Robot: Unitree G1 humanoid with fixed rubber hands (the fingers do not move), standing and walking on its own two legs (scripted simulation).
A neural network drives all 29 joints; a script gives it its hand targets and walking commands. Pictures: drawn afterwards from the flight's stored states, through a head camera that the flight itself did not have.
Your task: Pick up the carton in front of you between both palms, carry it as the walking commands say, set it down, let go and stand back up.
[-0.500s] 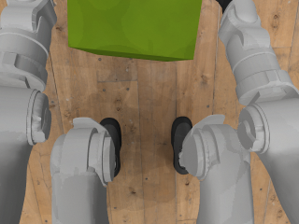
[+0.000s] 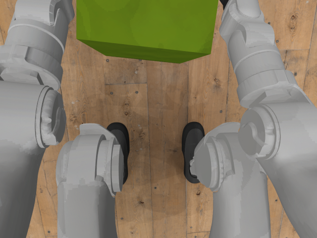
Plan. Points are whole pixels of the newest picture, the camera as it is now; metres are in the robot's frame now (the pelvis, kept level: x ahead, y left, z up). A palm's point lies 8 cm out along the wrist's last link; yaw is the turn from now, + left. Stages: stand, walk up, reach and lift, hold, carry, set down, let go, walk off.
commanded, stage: reach and lift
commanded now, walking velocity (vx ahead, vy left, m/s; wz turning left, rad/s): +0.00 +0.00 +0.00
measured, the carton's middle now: (148, 4) +0.55 +0.04 -0.24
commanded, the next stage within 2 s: none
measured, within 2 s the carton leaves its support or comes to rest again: leaves its support in 0.10 s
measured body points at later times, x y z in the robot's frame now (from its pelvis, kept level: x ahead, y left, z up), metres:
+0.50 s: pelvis +0.00 -0.01 +0.06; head +0.28 +0.03 +0.41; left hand +0.52 +0.20 -0.01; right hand +0.53 -0.10 -0.01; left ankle +0.11 +0.12 -0.33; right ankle +0.12 -0.13 -0.33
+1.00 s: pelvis +0.03 -0.01 +0.18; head +0.24 +0.02 +0.57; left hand +0.48 +0.19 +0.12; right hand +0.50 -0.11 +0.13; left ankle +0.11 +0.12 -0.33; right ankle +0.12 -0.13 -0.33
